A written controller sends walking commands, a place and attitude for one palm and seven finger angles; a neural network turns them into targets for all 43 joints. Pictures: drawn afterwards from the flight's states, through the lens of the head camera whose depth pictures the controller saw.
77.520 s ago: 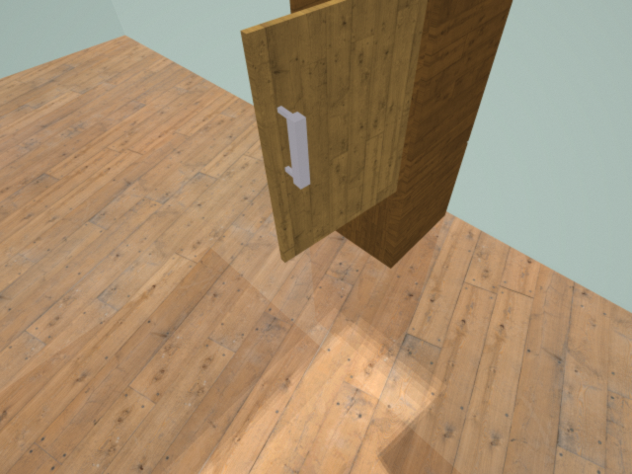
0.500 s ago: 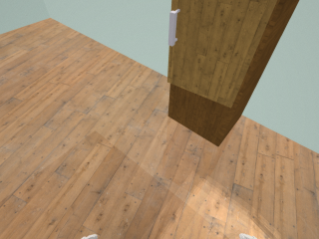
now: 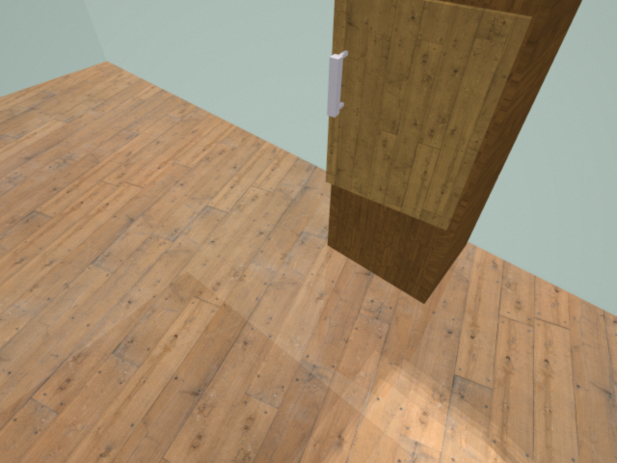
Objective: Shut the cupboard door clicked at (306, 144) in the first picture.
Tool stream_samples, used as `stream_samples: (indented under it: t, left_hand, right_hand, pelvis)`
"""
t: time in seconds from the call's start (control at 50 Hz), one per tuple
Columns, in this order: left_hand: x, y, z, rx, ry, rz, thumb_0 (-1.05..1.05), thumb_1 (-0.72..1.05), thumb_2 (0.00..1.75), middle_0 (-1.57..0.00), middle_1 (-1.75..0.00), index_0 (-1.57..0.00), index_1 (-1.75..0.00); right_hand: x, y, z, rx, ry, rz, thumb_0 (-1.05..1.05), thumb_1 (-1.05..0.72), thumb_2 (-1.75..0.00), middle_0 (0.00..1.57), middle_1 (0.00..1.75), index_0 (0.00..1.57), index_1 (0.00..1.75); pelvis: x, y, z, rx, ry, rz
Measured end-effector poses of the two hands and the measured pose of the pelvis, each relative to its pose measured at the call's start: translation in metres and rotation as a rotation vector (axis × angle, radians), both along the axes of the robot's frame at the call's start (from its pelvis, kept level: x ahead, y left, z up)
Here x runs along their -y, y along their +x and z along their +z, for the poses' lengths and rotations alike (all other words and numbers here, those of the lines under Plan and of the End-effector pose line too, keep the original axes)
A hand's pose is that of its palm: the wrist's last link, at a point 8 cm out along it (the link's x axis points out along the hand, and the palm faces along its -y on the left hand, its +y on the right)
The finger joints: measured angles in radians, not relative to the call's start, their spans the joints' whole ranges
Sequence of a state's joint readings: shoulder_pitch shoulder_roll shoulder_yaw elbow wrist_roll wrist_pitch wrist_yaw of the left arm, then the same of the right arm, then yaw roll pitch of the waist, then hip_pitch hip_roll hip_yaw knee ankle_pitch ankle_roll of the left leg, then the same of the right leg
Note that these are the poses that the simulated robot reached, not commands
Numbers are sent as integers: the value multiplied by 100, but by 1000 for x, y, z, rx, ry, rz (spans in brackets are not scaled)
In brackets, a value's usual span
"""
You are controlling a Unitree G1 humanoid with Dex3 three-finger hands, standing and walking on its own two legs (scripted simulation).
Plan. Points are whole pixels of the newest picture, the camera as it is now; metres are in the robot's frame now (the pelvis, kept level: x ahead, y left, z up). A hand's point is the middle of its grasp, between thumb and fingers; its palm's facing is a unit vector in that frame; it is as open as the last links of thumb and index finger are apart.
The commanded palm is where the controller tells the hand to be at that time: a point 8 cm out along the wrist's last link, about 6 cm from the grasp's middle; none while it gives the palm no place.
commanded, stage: let the arm hang, fingers relaxed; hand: left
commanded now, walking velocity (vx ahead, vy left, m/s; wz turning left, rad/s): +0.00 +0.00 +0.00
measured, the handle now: (338, 84) +1.02 -0.03 +0.02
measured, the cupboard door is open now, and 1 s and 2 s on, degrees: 7 7 7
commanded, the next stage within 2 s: look to check the result in 0.34 s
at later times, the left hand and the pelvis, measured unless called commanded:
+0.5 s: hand out of the picture -0.05 +0.17 -0.18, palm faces +0.03 -0.99 -0.15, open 7.4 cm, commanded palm none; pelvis -0.01 +0.02 +0.00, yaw -1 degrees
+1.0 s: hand out of the picture -0.03 +0.19 -0.18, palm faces +0.00 -0.98 -0.18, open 7.4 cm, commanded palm none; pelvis -0.01 +0.03 +0.00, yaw -1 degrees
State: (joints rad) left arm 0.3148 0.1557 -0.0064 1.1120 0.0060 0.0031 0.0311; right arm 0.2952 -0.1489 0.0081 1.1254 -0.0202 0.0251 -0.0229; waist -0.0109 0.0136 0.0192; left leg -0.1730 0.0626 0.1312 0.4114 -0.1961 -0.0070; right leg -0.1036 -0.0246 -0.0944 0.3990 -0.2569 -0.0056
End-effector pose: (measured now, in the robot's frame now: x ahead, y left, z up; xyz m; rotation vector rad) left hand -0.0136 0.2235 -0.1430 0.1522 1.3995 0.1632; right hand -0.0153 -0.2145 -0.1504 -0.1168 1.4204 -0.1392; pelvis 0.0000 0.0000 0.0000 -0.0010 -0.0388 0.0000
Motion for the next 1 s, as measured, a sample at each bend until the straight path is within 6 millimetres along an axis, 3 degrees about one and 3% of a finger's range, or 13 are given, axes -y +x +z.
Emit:
stream_samples:
  t: [0.22, 0.52, 1.0]
  left_hand:
    - [13, -19, -7, -53, -57, 15, 1, 91, 90, -20, -30, -20, -30]
    - [-1, -38, -7, -97, -49, 23, 1, 91, 90, -20, -30, -20, -30]
    - [-15, -20, -5, -57, -27, -10, 1, 91, 90, -20, -30, -20, -30]
  right_hand:
    - [-25, -31, 1, -66, 18, -40, 0, -91, -90, 20, 30, 20, 30]
    - [-42, -32, 0, -49, 24, -54, 0, -91, -90, 20, 30, 20, 30]
    - [-39, -29, 0, -28, 11, -61, 0, -91, -90, 20, 30, 20, 30]
  pelvis:
    - [-9, -2, 1, 8, -1, -7]
    - [-23, -7, 0, 4, 0, -14]
    - [-29, -10, -1, 2, 5, -25]
